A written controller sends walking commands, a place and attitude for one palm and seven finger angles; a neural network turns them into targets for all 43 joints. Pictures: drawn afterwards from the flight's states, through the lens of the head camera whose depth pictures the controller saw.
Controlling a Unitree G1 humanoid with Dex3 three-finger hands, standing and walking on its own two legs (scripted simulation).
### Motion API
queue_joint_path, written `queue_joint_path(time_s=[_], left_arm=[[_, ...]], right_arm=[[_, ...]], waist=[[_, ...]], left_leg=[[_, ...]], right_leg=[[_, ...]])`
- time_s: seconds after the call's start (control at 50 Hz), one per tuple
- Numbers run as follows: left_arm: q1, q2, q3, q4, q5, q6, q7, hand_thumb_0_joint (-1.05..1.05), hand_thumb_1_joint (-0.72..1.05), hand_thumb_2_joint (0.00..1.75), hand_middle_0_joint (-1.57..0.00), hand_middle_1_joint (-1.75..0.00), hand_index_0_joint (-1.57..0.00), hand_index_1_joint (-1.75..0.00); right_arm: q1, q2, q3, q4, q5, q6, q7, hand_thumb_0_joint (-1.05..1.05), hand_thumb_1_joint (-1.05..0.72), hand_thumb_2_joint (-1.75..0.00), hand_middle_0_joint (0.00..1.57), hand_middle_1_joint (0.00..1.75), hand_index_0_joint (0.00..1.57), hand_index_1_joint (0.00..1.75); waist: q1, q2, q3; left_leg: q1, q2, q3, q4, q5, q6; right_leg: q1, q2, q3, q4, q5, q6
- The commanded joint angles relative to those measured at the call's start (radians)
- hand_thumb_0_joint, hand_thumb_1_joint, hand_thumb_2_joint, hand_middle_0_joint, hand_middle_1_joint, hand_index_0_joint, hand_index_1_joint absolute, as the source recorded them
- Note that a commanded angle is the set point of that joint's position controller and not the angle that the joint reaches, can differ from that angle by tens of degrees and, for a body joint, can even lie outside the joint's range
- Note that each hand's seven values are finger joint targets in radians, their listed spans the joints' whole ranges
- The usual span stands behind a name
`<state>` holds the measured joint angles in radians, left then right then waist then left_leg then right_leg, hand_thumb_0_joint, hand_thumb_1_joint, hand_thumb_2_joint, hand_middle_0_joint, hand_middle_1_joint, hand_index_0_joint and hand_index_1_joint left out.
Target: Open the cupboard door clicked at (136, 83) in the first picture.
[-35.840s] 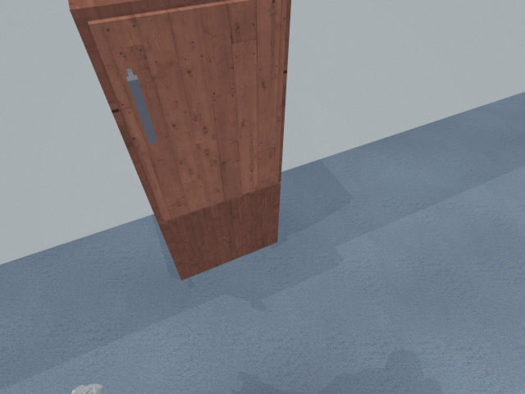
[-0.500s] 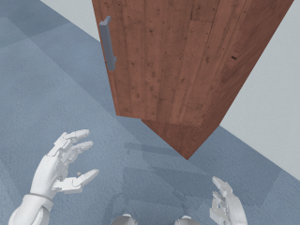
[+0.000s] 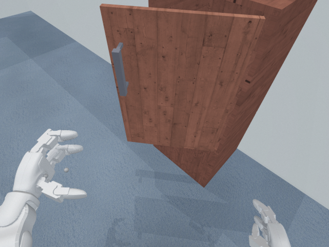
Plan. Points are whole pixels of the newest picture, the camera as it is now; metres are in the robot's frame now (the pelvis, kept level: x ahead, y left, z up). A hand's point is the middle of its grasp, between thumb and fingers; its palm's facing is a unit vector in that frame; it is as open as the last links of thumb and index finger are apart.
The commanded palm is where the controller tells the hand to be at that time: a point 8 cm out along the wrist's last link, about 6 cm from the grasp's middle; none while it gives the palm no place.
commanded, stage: raise the hand with hooked fingers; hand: left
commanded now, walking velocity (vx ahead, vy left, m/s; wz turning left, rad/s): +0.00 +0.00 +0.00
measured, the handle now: (122, 70) +0.58 +0.18 +0.11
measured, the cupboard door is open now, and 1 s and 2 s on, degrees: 36 36 36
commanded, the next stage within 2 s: move the hooked fingers beside the handle in 0.90 s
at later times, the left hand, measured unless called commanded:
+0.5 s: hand (53, 134) +0.30 +0.26 +0.14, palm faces +0.01 -1.00 -0.05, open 14.0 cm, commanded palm +0.27 +0.30 +0.13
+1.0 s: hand (58, 137) +0.30 +0.25 +0.13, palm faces +0.02 -1.00 -0.04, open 14.0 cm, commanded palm +0.27 +0.30 +0.13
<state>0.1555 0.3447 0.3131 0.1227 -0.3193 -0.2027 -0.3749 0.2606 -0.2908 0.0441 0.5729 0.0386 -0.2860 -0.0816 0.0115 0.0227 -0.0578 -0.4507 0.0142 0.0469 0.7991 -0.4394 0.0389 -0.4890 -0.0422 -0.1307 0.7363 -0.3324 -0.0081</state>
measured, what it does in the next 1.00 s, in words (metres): stands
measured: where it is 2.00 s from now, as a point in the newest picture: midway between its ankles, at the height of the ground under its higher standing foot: outside the picture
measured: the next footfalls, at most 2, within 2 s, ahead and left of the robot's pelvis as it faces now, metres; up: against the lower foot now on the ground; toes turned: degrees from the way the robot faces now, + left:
none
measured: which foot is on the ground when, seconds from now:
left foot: down 0.00-1.00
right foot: down 0.00-1.00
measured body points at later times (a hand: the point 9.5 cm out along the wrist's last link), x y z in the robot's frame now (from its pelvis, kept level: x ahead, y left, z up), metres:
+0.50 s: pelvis +0.01 -0.02 +0.02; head +0.02 -0.02 +0.47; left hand +0.30 +0.32 +0.14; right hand +0.16 -0.26 -0.07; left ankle -0.02 +0.09 -0.71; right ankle +0.03 -0.12 -0.71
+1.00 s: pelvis +0.01 -0.02 +0.02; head +0.02 -0.03 +0.47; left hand +0.29 +0.31 +0.14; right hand +0.17 -0.26 -0.06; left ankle -0.02 +0.09 -0.71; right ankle +0.03 -0.12 -0.71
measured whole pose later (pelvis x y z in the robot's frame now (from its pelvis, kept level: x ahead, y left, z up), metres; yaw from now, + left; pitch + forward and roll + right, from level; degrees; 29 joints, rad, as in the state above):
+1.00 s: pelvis +0.01 -0.02 +0.02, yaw -1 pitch +3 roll +0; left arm -0.12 0.44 0.45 0.40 -0.33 -0.10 -0.51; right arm 0.27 -0.29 0.07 0.60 0.05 -0.24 -0.10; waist 0.02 0.04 -0.03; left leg -0.30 0.02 0.06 0.62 -0.36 0.01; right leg -0.37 -0.02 -0.12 0.60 -0.28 -0.03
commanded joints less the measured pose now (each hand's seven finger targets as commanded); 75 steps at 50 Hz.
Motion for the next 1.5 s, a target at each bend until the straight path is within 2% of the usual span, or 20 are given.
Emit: queue_joint_path(time_s=[0.0,0.06,0.38,0.44,0.52,0.6,0.64,0.72,0.86,0.98,1.0,1.04,1.1,1.16,1.22,1.26,1.34,1.38,1.42,1.48], left_arm=[[-0.238,0.217,0.108,-0.171,-0.022,-0.03,-0.039,0.0,-0.5,0.3,-0.3,-1.2,-0.3,-1.2],[-0.285,0.247,0.135,-0.139,-0.03,-0.005,-0.059,0.0,-0.5,0.3,-0.3,-1.2,-0.3,-1.2],[-0.558,0.407,0.237,0.075,-0.044,0.053,-0.155,0.0,-0.5,0.3,-0.3,-1.2,-0.3,-1.2],[-0.502,0.356,0.201,0.126,-0.051,0.069,-0.175,0.0,-0.5,0.3,-0.3,-1.2,-0.3,-1.2],[-0.486,0.373,0.226,0.105,-0.053,0.065,-0.172,0.0,-0.5,0.3,-0.3,-1.2,-0.3,-1.2],[-0.511,0.404,0.259,0.032,-0.049,0.037,-0.138,0.0,-0.5,0.3,-0.3,-1.2,-0.3,-1.2],[-0.508,0.415,0.269,0.033,-0.047,0.031,-0.126,0.0,-0.5,0.3,-0.3,-1.2,-0.3,-1.2],[-0.518,0.386,0.244,0.026,-0.036,0.022,-0.121,0.0,-0.5,0.3,-0.3,-1.2,-0.3,-1.2],[-0.524,0.376,0.228,0.084,-0.043,0.044,-0.144,0.0,-0.5,0.3,-0.3,-1.2,-0.3,-1.2],[-0.535,0.377,0.225,0.047,-0.037,0.028,-0.14,0.0,-0.5,0.3,-0.3,-1.2,-0.3,-1.2],[-0.554,0.349,0.199,0.059,-0.039,0.029,-0.141,0.0,-0.5,0.3,-0.3,-1.2,-0.3,-1.2],[-0.594,0.365,0.204,0.107,-0.038,0.032,-0.139,0.0,-0.5,0.3,-0.3,-1.2,-0.3,-1.2],[-0.709,0.375,0.183,0.183,-0.016,0.033,-0.137,0.0,-0.5,0.3,-0.3,-1.2,-0.3,-1.2],[-0.794,0.401,0.176,0.176,0.003,0.011,-0.135,0.0,-0.5,0.3,-0.3,-1.2,-0.3,-1.2],[-0.836,0.395,0.167,0.256,0.005,-0.002,-0.133,0.0,-0.5,0.3,-0.3,-1.2,-0.3,-1.2],[-0.811,0.434,0.205,0.333,0.003,-0.002,-0.138,0.0,-0.5,0.3,-0.3,-1.2,-0.3,-1.2],[-0.87,0.5,0.23,0.414,0.025,-0.009,-0.145,0.0,-0.5,0.3,-0.3,-1.2,-0.3,-1.2],[-0.928,0.492,0.214,0.434,0.028,-0.024,-0.151,0.0,-0.5,0.3,-0.3,-1.2,-0.3,-1.2],[-0.936,0.475,0.202,0.422,0.026,-0.043,-0.153,0.0,-0.5,0.3,-0.3,-1.2,-0.3,-1.2],[-0.967,0.508,0.223,0.468,0.024,-0.053,-0.158,0.0,-0.5,0.3,-0.3,-1.2,-0.3,-1.2]], right_arm=[[-0.052,-0.126,-0.044,-0.134,0.01,-0.044,-0.015,0.0,-0.9,-0.9,0.2,0.3,0.2,0.3],[-0.053,-0.124,-0.036,-0.131,0.009,-0.037,-0.016,0.0,-0.9,-0.9,0.2,0.3,0.2,0.3],[-0.061,-0.134,-0.026,-0.114,0.018,0.001,-0.036,0.0,-0.9,-0.9,0.2,0.3,0.2,0.3],[-0.051,-0.137,-0.03,-0.122,0.019,0.002,-0.029,0.0,-0.9,-0.9,0.2,0.3,0.2,0.3],[-0.052,-0.142,-0.041,-0.13,0.02,0.004,-0.02,0.0,-0.9,-0.9,0.2,0.3,0.2,0.3],[-0.048,-0.135,-0.043,-0.134,0.016,0.002,-0.019,0.0,-0.9,-0.9,0.2,0.3,0.2,0.3],[-0.049,-0.135,-0.04,-0.132,0.012,0.002,-0.021,0.0,-0.9,-0.9,0.2,0.3,0.2,0.3],[-0.049,-0.129,-0.041,-0.124,0.017,-0.002,-0.031,0.0,-0.9,-0.9,0.2,0.3,0.2,0.3],[-0.052,-0.134,-0.036,-0.119,0.02,0.001,-0.037,0.0,-0.9,-0.9,0.2,0.3,0.2,0.3],[-0.054,-0.129,-0.036,-0.119,0.019,-0.004,-0.034,0.0,-0.9,-0.9,0.2,0.3,0.2,0.3],[-0.056,-0.127,-0.033,-0.116,0.019,-0.004,-0.035,0.0,-0.9,-0.9,0.2,0.3,0.2,0.3],[-0.046,-0.134,-0.034,-0.102,0.018,0.001,-0.039,0.0,-0.9,-0.9,0.2,0.3,0.2,0.3],[-0.043,-0.139,-0.032,-0.086,0.023,0.008,-0.047,0.0,-0.9,-0.9,0.2,0.3,0.2,0.3],[-0.035,-0.138,-0.032,-0.086,0.02,0.011,-0.049,0.0,-0.9,-0.9,0.2,0.3,0.2,0.3],[-0.02,-0.141,-0.031,-0.076,0.019,0.016,-0.049,0.0,-0.9,-0.9,0.2,0.3,0.2,0.3],[-0.006,-0.149,-0.033,-0.074,0.016,0.027,-0.043,0.0,-0.9,-0.9,0.2,0.3,0.2,0.3],[0.014,-0.162,-0.034,-0.08,0.014,0.048,-0.03,0.0,-0.9,-0.9,0.2,0.3,0.2,0.3],[0.032,-0.164,-0.039,-0.078,0.015,0.054,-0.027,0.0,-0.9,-0.9,0.2,0.3,0.2,0.3],[0.044,-0.162,-0.043,-0.085,0.014,0.057,-0.024,0.0,-0.9,-0.9,0.2,0.3,0.2,0.3],[0.073,-0.173,-0.049,-0.073,0.014,0.071,-0.02,0.0,-0.9,-0.9,0.2,0.3,0.2,0.3]], waist=[[0.0,0.061,-0.164],[0.006,0.06,-0.16],[0.006,0.038,-0.164],[0.011,0.016,-0.156],[0.016,0.003,-0.182],[0.021,0.046,-0.217],[0.021,0.033,-0.194],[0.012,0.093,-0.196],[0.006,0.013,-0.161],[0.01,0.049,-0.197],[0.002,0.059,-0.184],[-0.011,-0.007,-0.143],[-0.027,0.034,-0.119],[-0.028,0.075,-0.197],[-0.036,0.035,-0.195],[-0.026,-0.011,-0.197],[-0.023,0.034,-0.199],[-0.037,0.028,-0.222],[-0.032,0.075,-0.272],[-0.041,0.016,-0.283]], left_leg=[[0.077,-0.001,-0.095,-0.186,0.326,-0.033],[0.107,0.0,-0.098,-0.202,0.382,-0.037],[0.137,-0.012,-0.074,-0.253,0.334,-0.016],[0.135,-0.014,-0.068,-0.247,0.354,-0.014],[0.121,-0.015,-0.056,-0.24,0.359,-0.012],[0.144,-0.015,-0.052,-0.245,0.379,-0.012],[0.137,-0.012,-0.053,-0.246,0.37,-0.01],[0.162,-0.014,-0.049,-0.256,0.368,-0.011],[0.146,-0.013,-0.054,-0.264,0.331,-0.009],[0.186,-0.012,-0.06,-0.269,0.381,-0.013],[0.183,-0.014,-0.057,-0.268,0.362,-0.014],[0.165,-0.01,-0.06,-0.266,0.334,-0.011],[0.141,-0.014,-0.063,-0.274,0.267,-0.014],[0.172,-0.016,-0.062,-0.265,0.296,-0.013],[0.151,-0.015,-0.067,-0.26,0.295,-0.014],[0.113,-0.015,-0.06,-0.252,0.302,-0.011],[0.067,-0.016,-0.054,-0.239,0.3,-0.014],[0.066,-0.016,-0.054,-0.233,0.305,-0.012],[0.094,-0.018,-0.053,-0.225,0.332,-0.014],[0.063,-0.015,-0.052,-0.218,0.338,-0.009]], right_leg=[[0.161,0.044,0.056,-0.1,0.211,-0.021],[0.186,0.049,0.054,-0.113,0.257,-0.025],[0.262,0.038,0.093,-0.199,0.255,-0.024],[0.258,0.036,0.096,-0.193,0.285,-0.024],[0.266,0.03,0.106,-0.192,0.3,-0.018],[0.288,0.032,0.106,-0.187,0.313,-0.02],[0.287,0.033,0.11,-0.19,0.307,-0.02],[0.275,0.032,0.105,-0.195,0.303,-0.02],[0.264,0.035,0.104,-0.207,0.275,-0.015],[0.275,0.037,0.09,-0.198,0.316,-0.02],[0.258,0.037,0.092,-0.202,0.3,-0.019],[0.237,0.039,0.093,-0.21,0.279,-0.016],[0.198,0.033,0.098,-0.218,0.197,-0.019],[0.225,0.029,0.105,-0.207,0.222,-0.023],[0.217,0.029,0.102,-0.203,0.227,-0.022],[0.239,0.028,0.11,-0.194,0.247,-0.022],[0.233,0.024,0.119,-0.175,0.246,-0.027],[0.224,0.027,0.12,-0.17,0.257,-0.024],[0.221,0.03,0.118,-0.16,0.28,-0.027],[0.234,0.033,0.123,-0.154,0.305,-0.021]])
